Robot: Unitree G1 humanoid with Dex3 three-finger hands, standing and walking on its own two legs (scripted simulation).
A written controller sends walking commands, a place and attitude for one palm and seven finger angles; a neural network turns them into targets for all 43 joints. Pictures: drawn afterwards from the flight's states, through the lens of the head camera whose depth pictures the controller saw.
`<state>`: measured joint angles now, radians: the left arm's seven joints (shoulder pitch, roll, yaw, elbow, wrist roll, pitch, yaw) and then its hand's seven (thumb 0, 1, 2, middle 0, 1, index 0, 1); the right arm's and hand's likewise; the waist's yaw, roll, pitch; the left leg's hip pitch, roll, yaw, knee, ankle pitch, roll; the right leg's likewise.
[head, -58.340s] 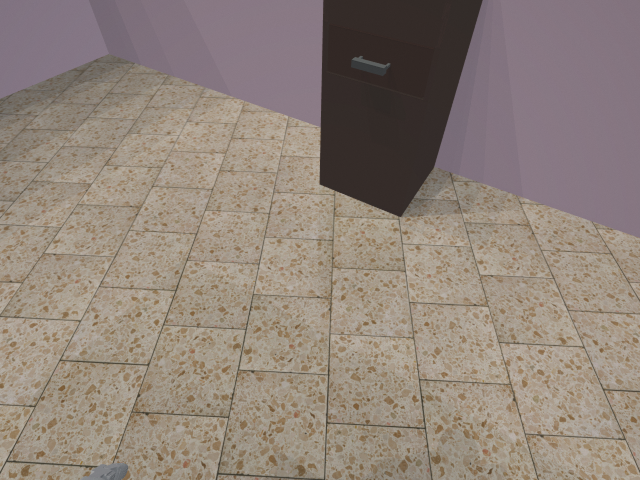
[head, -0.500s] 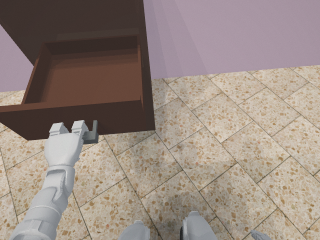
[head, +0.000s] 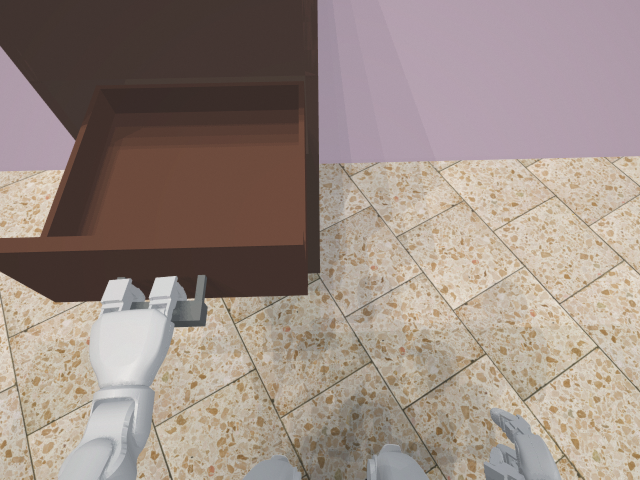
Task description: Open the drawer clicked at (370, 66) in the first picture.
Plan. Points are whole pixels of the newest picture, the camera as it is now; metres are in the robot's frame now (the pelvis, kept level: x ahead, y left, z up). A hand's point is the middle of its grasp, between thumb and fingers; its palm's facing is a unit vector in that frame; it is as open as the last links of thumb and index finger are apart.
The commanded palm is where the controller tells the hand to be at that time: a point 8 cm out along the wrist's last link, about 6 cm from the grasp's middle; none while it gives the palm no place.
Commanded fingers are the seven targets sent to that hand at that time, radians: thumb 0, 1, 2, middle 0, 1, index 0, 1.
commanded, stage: pull the drawer open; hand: left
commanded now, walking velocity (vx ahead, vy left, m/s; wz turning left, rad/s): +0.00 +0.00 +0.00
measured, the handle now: (158, 298) +0.33 +0.25 -0.04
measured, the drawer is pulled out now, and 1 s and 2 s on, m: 0.29 0.20 0.30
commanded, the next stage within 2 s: relax the arm and regain balance in 1.50 s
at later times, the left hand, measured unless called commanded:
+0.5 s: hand (163, 281) +0.36 +0.25 -0.05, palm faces -0.03 +0.00 -1.00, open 6.1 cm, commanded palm +0.34 +0.26 +0.00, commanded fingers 0.00 0.90 0.90 -0.40 -1.35 -0.40 -1.35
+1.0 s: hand (163, 277) +0.37 +0.26 -0.05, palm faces -0.06 -0.01 -1.00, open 6.1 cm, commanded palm +0.35 +0.26 +0.00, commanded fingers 0.00 0.90 0.90 -0.40 -1.35 -0.40 -1.35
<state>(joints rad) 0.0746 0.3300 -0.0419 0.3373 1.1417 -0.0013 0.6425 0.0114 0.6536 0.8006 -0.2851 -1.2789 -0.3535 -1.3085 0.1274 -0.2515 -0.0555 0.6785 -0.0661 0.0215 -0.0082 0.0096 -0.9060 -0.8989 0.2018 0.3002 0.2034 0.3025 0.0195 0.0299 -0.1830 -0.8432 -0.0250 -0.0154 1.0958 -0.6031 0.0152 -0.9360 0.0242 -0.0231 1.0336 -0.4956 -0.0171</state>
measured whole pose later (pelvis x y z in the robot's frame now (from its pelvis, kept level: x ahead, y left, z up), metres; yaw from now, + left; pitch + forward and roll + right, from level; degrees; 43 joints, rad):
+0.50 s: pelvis -0.01 -0.01 -0.01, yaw -1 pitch +27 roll +0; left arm -0.28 0.43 0.10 0.66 1.12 -0.10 0.54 0.00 0.63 0.81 -0.35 -1.34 -0.37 -1.35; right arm 0.21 -0.27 -0.08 0.73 -0.06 0.06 -0.01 0.01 -0.91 -0.90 0.20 0.30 0.20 0.30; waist -0.03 0.03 -0.19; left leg -0.93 -0.02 0.00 1.13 -0.58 0.02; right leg -1.03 0.04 0.00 1.06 -0.50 -0.03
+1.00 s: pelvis -0.08 -0.01 -0.02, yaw -1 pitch +27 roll +0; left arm -0.62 0.52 0.10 0.99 1.12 -0.13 0.47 0.00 0.64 0.77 -0.34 -1.35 -0.37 -1.35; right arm 0.23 -0.27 -0.05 0.75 -0.05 0.02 0.00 0.01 -0.91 -0.90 0.20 0.30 0.20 0.30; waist -0.08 0.04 -0.18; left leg -1.07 -0.02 -0.01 1.17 -0.57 0.02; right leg -1.18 0.03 -0.01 1.11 -0.40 -0.03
